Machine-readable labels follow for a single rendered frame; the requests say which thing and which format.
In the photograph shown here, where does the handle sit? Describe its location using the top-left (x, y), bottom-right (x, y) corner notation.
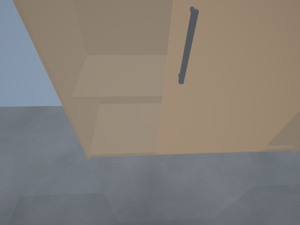
top-left (178, 7), bottom-right (199, 84)

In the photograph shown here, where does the wardrobe door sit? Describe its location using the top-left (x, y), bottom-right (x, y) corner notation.
top-left (267, 111), bottom-right (300, 146)
top-left (157, 0), bottom-right (300, 154)

